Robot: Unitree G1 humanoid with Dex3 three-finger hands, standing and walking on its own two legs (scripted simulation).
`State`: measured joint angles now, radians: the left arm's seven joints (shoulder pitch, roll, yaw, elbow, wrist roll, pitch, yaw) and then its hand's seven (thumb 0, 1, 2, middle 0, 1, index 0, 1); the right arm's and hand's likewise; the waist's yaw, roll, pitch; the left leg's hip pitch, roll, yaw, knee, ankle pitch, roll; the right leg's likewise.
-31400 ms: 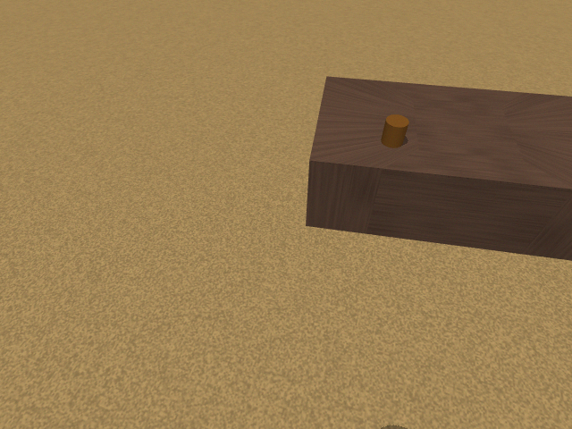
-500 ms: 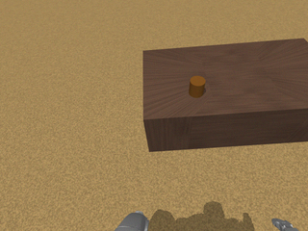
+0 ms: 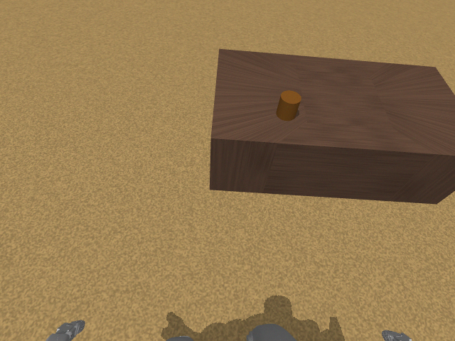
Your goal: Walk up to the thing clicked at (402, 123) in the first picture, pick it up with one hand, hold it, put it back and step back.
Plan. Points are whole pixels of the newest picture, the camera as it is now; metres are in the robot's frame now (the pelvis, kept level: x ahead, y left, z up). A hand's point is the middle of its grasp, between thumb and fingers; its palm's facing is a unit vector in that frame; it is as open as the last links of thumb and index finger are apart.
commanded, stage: step back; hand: right
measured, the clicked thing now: (288, 105) +1.05 -0.24 -0.33
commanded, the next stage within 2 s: stand in 1.30 s
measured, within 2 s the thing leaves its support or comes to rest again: neither
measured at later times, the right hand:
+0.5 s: hand out of the picture -0.05 -0.28 -0.17, palm faces -0.07 +0.94 -0.34, open 7.4 cm
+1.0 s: hand out of the picture +0.02 -0.29 -0.16, palm faces -0.08 +0.93 -0.36, open 7.4 cm
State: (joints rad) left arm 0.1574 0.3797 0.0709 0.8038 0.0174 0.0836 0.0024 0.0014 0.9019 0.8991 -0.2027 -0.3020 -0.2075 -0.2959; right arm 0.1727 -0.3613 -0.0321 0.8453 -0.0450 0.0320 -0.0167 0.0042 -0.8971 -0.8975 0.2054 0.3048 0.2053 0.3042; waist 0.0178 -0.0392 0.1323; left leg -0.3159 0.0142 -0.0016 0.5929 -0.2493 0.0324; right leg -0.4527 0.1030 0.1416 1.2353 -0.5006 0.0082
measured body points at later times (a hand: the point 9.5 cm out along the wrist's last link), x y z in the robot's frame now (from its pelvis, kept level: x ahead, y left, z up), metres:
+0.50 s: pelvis -0.10 -0.02 -0.01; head -0.08 -0.03 +0.44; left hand -0.04 +0.32 -0.11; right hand -0.05 -0.33 -0.14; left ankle -0.09 +0.11 -0.73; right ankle -0.11 -0.16 -0.73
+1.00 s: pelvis -0.06 -0.03 +0.00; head -0.04 -0.04 +0.44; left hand +0.03 +0.28 -0.12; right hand +0.02 -0.34 -0.14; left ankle -0.07 +0.10 -0.73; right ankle -0.03 -0.15 -0.73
